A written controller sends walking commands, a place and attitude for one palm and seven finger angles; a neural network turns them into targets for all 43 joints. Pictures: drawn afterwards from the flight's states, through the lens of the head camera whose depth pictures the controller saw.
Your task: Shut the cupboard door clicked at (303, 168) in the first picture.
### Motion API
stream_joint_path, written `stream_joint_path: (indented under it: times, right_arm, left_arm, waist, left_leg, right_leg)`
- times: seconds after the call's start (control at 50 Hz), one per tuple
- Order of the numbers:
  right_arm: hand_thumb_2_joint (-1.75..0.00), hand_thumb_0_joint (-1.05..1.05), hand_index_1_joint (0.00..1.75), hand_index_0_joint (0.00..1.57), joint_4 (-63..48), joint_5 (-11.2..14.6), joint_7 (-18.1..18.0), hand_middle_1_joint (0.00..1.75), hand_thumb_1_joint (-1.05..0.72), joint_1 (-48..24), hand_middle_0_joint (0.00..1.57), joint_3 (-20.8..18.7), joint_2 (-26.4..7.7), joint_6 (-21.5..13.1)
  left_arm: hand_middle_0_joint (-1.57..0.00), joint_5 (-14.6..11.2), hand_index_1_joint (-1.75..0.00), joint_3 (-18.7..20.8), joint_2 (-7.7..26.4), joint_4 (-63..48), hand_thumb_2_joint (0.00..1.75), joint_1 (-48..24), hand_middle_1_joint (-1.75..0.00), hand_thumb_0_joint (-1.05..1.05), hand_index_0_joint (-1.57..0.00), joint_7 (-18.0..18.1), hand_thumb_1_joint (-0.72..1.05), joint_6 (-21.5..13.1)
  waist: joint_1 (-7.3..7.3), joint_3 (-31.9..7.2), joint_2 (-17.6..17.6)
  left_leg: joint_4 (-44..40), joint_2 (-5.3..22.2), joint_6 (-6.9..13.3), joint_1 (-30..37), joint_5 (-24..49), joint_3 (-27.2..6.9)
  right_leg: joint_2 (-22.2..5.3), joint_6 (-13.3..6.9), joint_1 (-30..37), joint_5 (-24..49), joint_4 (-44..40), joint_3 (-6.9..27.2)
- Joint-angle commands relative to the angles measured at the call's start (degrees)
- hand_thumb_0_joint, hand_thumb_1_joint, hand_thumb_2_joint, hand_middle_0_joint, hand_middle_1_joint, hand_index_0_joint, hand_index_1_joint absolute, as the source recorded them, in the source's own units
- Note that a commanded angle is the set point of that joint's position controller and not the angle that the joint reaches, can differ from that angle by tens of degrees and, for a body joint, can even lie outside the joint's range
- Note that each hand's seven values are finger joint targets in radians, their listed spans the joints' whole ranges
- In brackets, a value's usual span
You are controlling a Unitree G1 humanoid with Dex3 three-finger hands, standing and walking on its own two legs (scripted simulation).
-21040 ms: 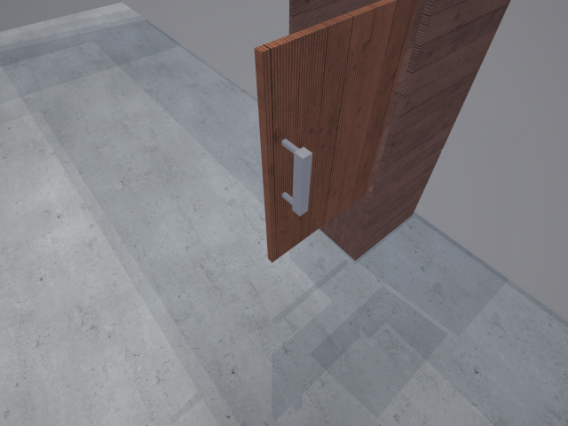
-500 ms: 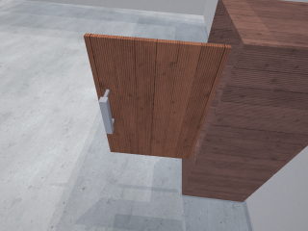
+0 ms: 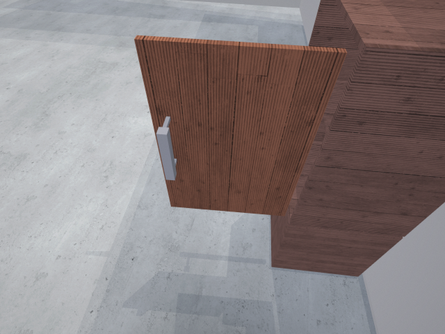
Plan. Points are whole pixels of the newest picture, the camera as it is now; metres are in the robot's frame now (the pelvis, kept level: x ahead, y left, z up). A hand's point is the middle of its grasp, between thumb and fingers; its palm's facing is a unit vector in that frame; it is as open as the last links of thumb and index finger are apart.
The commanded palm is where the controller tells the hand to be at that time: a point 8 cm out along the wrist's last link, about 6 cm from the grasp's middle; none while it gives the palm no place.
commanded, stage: come to a stop and stand still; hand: left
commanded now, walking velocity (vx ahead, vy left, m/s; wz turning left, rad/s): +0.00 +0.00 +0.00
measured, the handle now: (169, 149) +0.54 +0.17 -0.02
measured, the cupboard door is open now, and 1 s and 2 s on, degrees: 91 91 91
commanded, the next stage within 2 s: look again from close up in 0.02 s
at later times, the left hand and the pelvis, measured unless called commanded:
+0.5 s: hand out of the picture +0.02 +0.17 -0.17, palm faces -0.01 -0.98 -0.21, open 7.4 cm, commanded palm none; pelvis +0.01 -0.01 +0.00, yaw +0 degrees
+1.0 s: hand (147, 278) +0.22 +0.15 -0.02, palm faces +0.04 -1.00 -0.01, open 6.8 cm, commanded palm +0.13 +0.21 -0.07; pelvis -0.01 -0.04 -0.05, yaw +1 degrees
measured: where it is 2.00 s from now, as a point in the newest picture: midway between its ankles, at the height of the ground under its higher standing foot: outside the picture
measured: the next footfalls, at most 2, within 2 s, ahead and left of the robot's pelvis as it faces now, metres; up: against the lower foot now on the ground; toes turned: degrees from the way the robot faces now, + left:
none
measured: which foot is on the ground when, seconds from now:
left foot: down 0.00-1.00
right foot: down 0.00-1.00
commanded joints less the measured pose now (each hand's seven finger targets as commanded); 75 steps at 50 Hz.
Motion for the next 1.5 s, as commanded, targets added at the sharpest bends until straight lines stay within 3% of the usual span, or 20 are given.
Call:
stream_joint_path:
  times: [0.0,0.66,0.68,0.7,0.72,0.74,0.76,0.78,0.82,0.84,0.88,0.9,0.96,1.04,1.12,1.2,1.24,1.36,1.44,1.48]
  right_arm:
    - [-0.90,0.00,0.30,0.20,-2.91,-0.07,-0.39,0.30,-0.90,0.17,0.20,-1.51,-8.87,-1.14]
    - [-0.90,0.00,0.30,0.20,-1.45,0.06,-0.60,0.30,-0.90,0.55,0.20,-0.58,-5.69,-1.07]
    - [-0.90,0.00,0.30,0.20,-5.73,0.33,-0.39,0.30,-0.90,-1.12,0.20,0.10,-5.74,-1.84]
    - [-0.90,0.00,0.30,0.20,-25.61,-0.21,-6.58,0.30,-0.90,2.71,0.20,-3.07,-18.55,-11.10]
    - [-0.90,0.00,0.30,0.20,-25.72,2.96,-6.41,0.30,-0.90,-3.58,0.20,0.45,-8.37,-14.90]
    - [-0.90,0.00,0.30,0.20,-22.92,3.17,-6.49,0.30,-0.90,-4.16,0.20,1.52,-11.86,-17.74]
    - [-0.90,0.00,0.30,0.20,-21.28,3.05,-4.74,0.30,-0.90,-3.86,0.20,1.29,-6.79,-18.75]
    - [-0.90,0.00,0.30,0.20,-24.74,3.11,-3.67,0.30,-0.90,-2.82,0.20,0.26,-10.41,-19.34]
    - [-0.90,0.00,0.30,0.20,-27.91,2.06,-2.87,0.30,-0.90,-3.84,0.20,-1.23,-10.43,-20.25]
    - [-0.90,0.00,0.30,0.20,-29.61,2.04,-2.09,0.30,-0.90,-3.80,0.20,-2.10,-10.12,-20.14]
    - [-0.90,0.00,0.30,0.20,-32.90,1.19,-0.75,0.30,-0.90,-4.43,0.20,-3.05,-9.21,-20.37]
    - [-0.90,0.00,0.30,0.20,-34.81,0.91,-0.12,0.30,-0.90,-5.19,0.20,-3.62,-9.50,-20.30]
    - [-0.90,0.00,0.30,0.20,-39.75,1.54,1.61,0.30,-0.90,-6.46,0.20,-4.54,-10.40,-20.31]
    - [-0.90,0.00,0.30,0.20,-46.08,1.87,0.71,0.30,-0.90,-8.51,0.20,-4.51,-10.47,-20.17]
    - [-0.90,0.00,0.30,0.20,-45.60,1.71,-1.36,0.30,-0.90,-5.65,0.20,-3.97,-9.14,-20.38]
    - [-0.90,0.00,0.30,0.20,-41.75,1.88,-3.61,0.30,-0.90,-3.42,0.20,-3.70,-9.73,-19.74]
    - [-0.90,0.00,0.30,0.20,-41.17,2.42,-4.29,0.30,-0.90,-3.32,0.20,-3.19,-9.75,-19.08]
    - [-0.90,0.00,0.30,0.20,-46.64,3.94,-4.13,0.30,-0.90,-5.99,0.20,-3.60,-8.58,-15.52]
    - [-0.90,0.00,0.30,0.20,-46.74,2.99,-3.76,0.30,-0.90,-6.71,0.20,-3.36,-6.11,-14.53]
    - [-0.90,0.00,0.30,0.20,-46.26,2.79,-3.39,0.30,-0.90,-5.28,0.20,-3.28,-5.86,-14.85]
  left_arm:
    - [-0.20,0.03,-0.30,1.22,6.06,-1.94,0.90,2.37,-0.30,0.00,-0.20,0.52,0.90,-1.45]
    - [-0.20,-0.28,-0.30,1.02,4.71,-1.66,0.90,1.27,-0.30,0.00,-0.20,0.72,0.90,-1.92]
    - [-0.20,0.19,-0.30,0.33,3.58,0.11,0.90,4.50,-0.30,0.00,-0.20,2.72,0.90,-2.31]
    - [-0.20,-6.76,-0.30,28.26,39.96,-91.56,0.90,-47.07,-0.30,0.00,-0.20,1.70,0.90,-17.27]
    - [-0.22,-8.36,-0.32,3.06,8.34,-74.79,0.90,-8.41,-0.32,0.00,-0.22,0.50,0.90,-12.85]
    - [-0.24,-11.26,-0.34,6.63,10.14,-72.04,0.90,-6.88,-0.34,0.00,-0.24,3.28,0.90,-10.11]
    - [-0.25,-11.10,-0.36,-2.53,-7.13,-55.67,0.90,8.78,-0.36,0.00,-0.25,2.12,0.90,-4.71]
    - [-0.27,-11.59,-0.38,2.04,0.67,-62.26,0.90,-6.38,-0.38,0.00,-0.27,2.57,0.90,-7.27]
    - [-0.31,-11.62,-0.42,5.56,0.11,-50.73,0.90,0.75,-0.42,0.00,-0.31,-0.31,0.90,-13.49]
    - [-0.33,-12.63,-0.44,9.52,1.23,-43.63,0.90,9.61,-0.44,0.00,-0.33,-3.06,0.90,-16.98]
    - [-0.36,-16.17,-0.48,10.08,-1.24,-41.05,0.90,17.92,-0.48,0.00,-0.36,-10.75,0.90,-26.54]
    - [-0.38,-17.67,-0.50,10.91,-0.76,-41.94,0.90,20.02,-0.50,0.00,-0.38,-15.19,0.90,-31.12]
    - [-0.44,-19.06,-0.56,14.73,5.45,-42.82,0.90,17.70,-0.56,0.00,-0.44,-27.03,0.90,-40.48]
    - [-0.51,-22.90,-0.64,18.35,10.40,-63.04,0.90,10.36,-0.64,0.00,-0.51,-28.99,0.90,-39.53]
    - [-0.58,-24.43,-0.72,17.08,10.77,-84.48,0.90,4.42,-0.72,0.00,-0.58,-24.94,0.90,-40.35]
    - [-0.66,-22.25,-0.80,11.48,7.78,-83.65,0.90,1.50,-0.80,0.00,-0.66,-25.30,0.90,-38.58]
    - [-0.69,-22.19,-0.84,10.45,7.08,-78.56,0.90,2.35,-0.84,0.00,-0.69,-27.48,0.90,-34.31]
    - [-0.81,-23.30,-0.96,17.91,10.65,-75.31,0.90,14.07,-0.96,0.00,-0.81,-29.38,0.90,-17.41]
    - [-0.88,-25.05,-1.04,23.53,11.36,-79.55,0.90,14.31,-1.04,0.00,-0.88,-23.34,0.90,-18.56]
    - [-0.92,-24.47,-1.08,20.46,8.15,-80.29,0.90,14.49,-1.08,0.00,-0.92,-21.40,0.90,-21.89]
  waist:
    - [-0.11,0.26,0.41]
    - [-0.35,-0.16,-0.14]
    - [0.53,-2.65,-0.08]
    - [-8.79,-23.46,-0.53]
    - [-0.61,-30.80,16.70]
    - [-0.06,-25.78,15.62]
    - [-1.10,-11.44,10.70]
    - [-4.05,-1.55,7.55]
    - [-3.50,7.06,-3.69]
    - [-0.67,7.61,-7.33]
    - [2.43,1.58,-16.51]
    - [3.57,-2.50,-16.97]
    - [3.51,-10.40,-8.04]
    - [4.72,-22.70,6.84]
    - [1.53,-28.55,11.76]
    - [-3.15,-23.37,4.71]
    - [-3.36,-20.66,3.70]
    - [2.53,-29.95,-2.35]
    - [4.76,-29.74,-2.85]
    - [3.61,-28.14,-0.97]
  left_leg:
    - [-9.25,9.95,-2.07,-2.97,-10.64,-10.80]
    - [-5.71,9.18,-3.04,0.33,0.01,-7.68]
    - [3.65,10.62,-3.89,-1.06,5.36,-5.14]
    - [1.07,6.39,-2.42,11.47,7.92,-8.02]
    - [0.89,4.73,-3.85,15.41,13.90,-3.37]
    - [0.33,5.40,-6.77,12.27,10.63,-5.29]
    - [-1.85,6.12,-6.16,2.32,-1.12,-6.74]
    - [-0.49,4.88,-5.22,-6.42,-12.88,-9.31]
    - [5.47,2.69,-4.95,-17.12,-18.65,-9.06]
    - [8.81,1.75,-5.37,-20.75,-17.57,-8.02]
    - [17.50,0.96,-5.73,-27.41,-15.77,-5.43]
    - [21.44,0.63,-5.81,-29.95,-14.40,-4.37]
    - [30.67,0.34,-5.65,-37.11,-13.24,-4.12]
    - [35.34,0.88,-4.07,-37.48,-15.01,-4.41]
    - [41.01,2.34,-2.66,-35.52,-10.75,-5.99]
    - [45.98,3.69,-1.89,-40.63,-9.95,-7.09]
    - [46.06,3.66,-1.83,-42.63,-9.88,-7.39]
    - [42.03,2.81,-2.30,-41.85,-5.71,-6.95]
    - [40.44,3.10,-3.20,-41.49,-3.24,-7.57]
    - [39.30,3.24,-3.50,-40.28,-3.41,-7.56]
  right_leg:
    - [-2.44,-3.32,-0.15,-2.48,-2.82,2.65]
    - [-2.96,-3.52,-0.21,0.16,-5.05,4.59]
    - [-3.65,-3.26,0.92,5.96,-1.99,3.20]
    - [2.06,-3.22,3.65,7.65,5.76,-0.01]
    - [5.23,-4.36,-0.57,0.45,6.30,-5.14]
    - [6.15,-4.75,-0.51,-2.85,6.99,-5.99]
    - [4.37,-3.76,-6.36,-5.78,7.34,-6.30]
    - [3.45,-3.52,-9.09,-6.93,5.70,-5.57]
    - [3.60,-3.60,-18.30,-15.76,7.23,-6.40]
    - [3.71,-4.13,-20.11,-18.86,8.61,-6.40]
    - [3.74,-4.31,-24.92,-24.37,15.07,-5.72]
    - [3.32,-4.61,-25.12,-24.53,17.69,-4.15]
    - [1.91,-5.61,-26.56,-19.46,26.01,1.12]
    - [3.19,-5.17,-31.04,-21.15,33.54,2.71]
    - [4.06,-4.89,-32.58,-16.42,34.96,4.34]
    - [5.03,-4.08,-37.15,-13.35,36.17,3.88]
    - [5.44,-4.09,-37.10,-13.63,35.47,3.55]
    - [3.42,-2.68,-24.82,-8.80,33.51,3.30]
    - [3.85,-2.77,-23.14,-3.29,35.74,1.24]
    - [4.10,-3.11,-26.18,-3.39,36.49,-0.32]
